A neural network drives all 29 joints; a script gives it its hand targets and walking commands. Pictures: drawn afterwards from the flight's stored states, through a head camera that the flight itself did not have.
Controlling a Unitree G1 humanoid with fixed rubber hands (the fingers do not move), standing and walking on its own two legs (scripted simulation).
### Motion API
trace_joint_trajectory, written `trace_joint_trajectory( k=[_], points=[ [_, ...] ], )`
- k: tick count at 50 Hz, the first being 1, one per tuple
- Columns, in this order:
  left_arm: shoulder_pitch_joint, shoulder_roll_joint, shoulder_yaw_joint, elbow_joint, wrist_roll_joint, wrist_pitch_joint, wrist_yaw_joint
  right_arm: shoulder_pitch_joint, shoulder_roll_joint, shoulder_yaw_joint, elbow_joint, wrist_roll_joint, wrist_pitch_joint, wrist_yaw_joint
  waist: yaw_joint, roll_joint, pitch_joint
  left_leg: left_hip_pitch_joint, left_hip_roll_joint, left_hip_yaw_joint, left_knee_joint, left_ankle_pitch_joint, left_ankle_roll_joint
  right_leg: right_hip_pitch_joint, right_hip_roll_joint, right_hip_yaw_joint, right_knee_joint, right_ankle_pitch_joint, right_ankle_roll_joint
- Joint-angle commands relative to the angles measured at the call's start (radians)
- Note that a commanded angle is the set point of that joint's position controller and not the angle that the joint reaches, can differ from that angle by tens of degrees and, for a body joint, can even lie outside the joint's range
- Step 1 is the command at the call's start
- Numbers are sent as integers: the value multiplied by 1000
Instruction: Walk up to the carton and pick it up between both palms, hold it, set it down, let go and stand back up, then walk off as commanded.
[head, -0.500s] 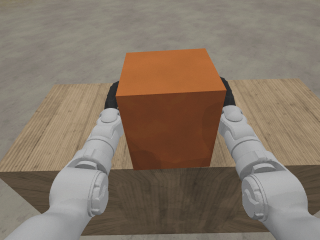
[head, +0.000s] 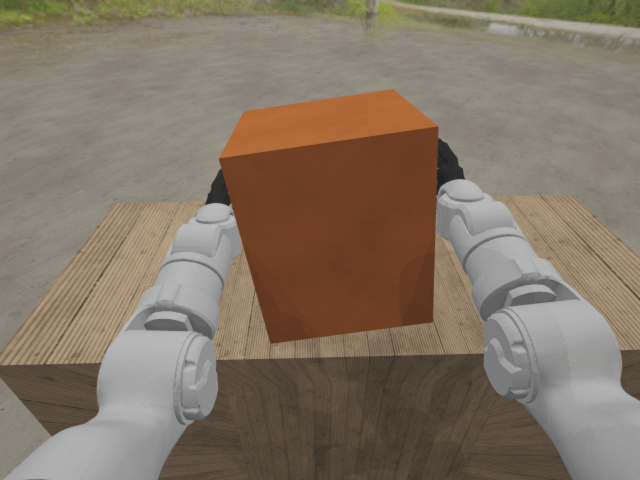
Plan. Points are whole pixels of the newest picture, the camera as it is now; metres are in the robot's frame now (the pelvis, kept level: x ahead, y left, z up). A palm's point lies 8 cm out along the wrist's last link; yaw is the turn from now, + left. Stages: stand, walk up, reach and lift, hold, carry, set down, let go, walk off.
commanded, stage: reach and lift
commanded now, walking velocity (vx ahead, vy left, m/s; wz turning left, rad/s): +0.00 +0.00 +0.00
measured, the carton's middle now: (333, 211) +0.41 +0.01 +0.20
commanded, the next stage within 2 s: hold in 0.92 s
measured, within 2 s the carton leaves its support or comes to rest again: neither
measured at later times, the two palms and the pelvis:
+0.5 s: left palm (214, 207) +0.39 +0.16 +0.22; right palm (451, 181) +0.40 -0.14 +0.25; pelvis +0.00 +0.00 +0.00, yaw +1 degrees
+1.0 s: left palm (212, 194) +0.40 +0.16 +0.23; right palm (450, 170) +0.42 -0.14 +0.26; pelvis +0.01 +0.00 +0.00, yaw +1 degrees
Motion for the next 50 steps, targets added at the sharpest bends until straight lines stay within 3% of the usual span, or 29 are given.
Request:
trace_joint_trajectory(
  k=[1, 6, 9, 15, 19, 21, 23, 30, 35, 36, 40, 46, 49, 50],
  points=[
    [-985, -748, -291, -492, -73, -54, -180, -781, 764, 166, -340, 179, -31, 97, -95, 14, -423, 170, -140, -12, -102, 48, -3, 407, 52, 18, -17, 98, 41],
    [-855, -789, -386, -678, -114, -3, -167, -734, 779, 343, -561, 327, 4, 65, -71, 41, -576, 256, -149, -46, -28, 294, -30, 491, 61, 34, 18, 372, 47],
    [-770, -775, -394, -736, -102, 38, -170, -636, 774, 411, -593, 361, 50, 51, -61, 23, -540, 275, -148, -56, -26, 319, -33, 500, 61, 40, 18, 382, 44],
    [-797, -719, -366, -691, -67, 107, -213, -571, 696, 326, -490, 321, 121, 48, -116, 27, -315, 224, -137, -53, -102, 83, -22, 398, 52, 23, -35, 103, 31],
    [-902, -764, -407, -769, -111, 107, -209, -662, 718, 310, -548, 333, 126, 56, -126, 59, -404, 234, -139, -53, -101, 52, -20, 391, 51, 26, -31, 82, 23],
    [-932, -781, -432, -829, -130, 103, -196, -676, 744, 327, -588, 348, 126, 58, -125, 75, -470, 252, -142, -54, -87, 98, -26, 406, 56, 26, -21, 128, 28],
    [-916, -780, -423, -802, -130, 107, -192, -677, 741, 331, -591, 353, 132, 58, -118, 66, -466, 248, -143, -50, -80, 104, -27, 400, 56, 26, -18, 135, 31],
    [-941, -743, -335, -674, -84, 125, -198, -734, 746, 295, -518, 327, 147, 75, -74, 30, -353, 147, -139, -36, -136, -99, 18, 358, 46, 29, -38, -56, 30],
    [-990, -734, -335, -697, -96, 125, -192, -768, 764, 284, -535, 328, 147, 79, -67, 30, -402, 148, -141, -28, -132, -111, 29, 369, 44, 36, -33, -57, 35],
    [-995, -726, -329, -690, -95, 125, -190, -781, 770, 294, -542, 330, 147, 82, -54, 22, -408, 140, -141, -28, -129, -110, 31, 373, 44, 36, -32, -61, 36],
    [-980, -731, -351, -743, -104, 133, -186, -757, 769, 320, -574, 357, 153, 72, -63, 26, -444, 187, -146, -32, -106, -29, 19, 388, 47, 35, -22, 24, 39],
    [-903, -747, -416, -900, -124, 167, -181, -672, 753, 393, -697, 425, 179, 41, -92, 60, -544, 286, -153, -55, -38, 208, -26, 460, 63, 36, 5, 274, 40],
    [-855, -729, -419, -940, -111, 196, -183, -634, 725, 410, -729, 447, 202, 32, -94, 76, -540, 297, -152, -62, -27, 257, -38, 472, 70, 30, 10, 313, 38],
    [-822, -727, -409, -901, -105, 213, -187, -613, 700, 399, -705, 440, 213, 29, -103, 71, -486, 287, -150, -65, -34, 252, -40, 459, 70, 30, 2, 299, 34]
  ],
)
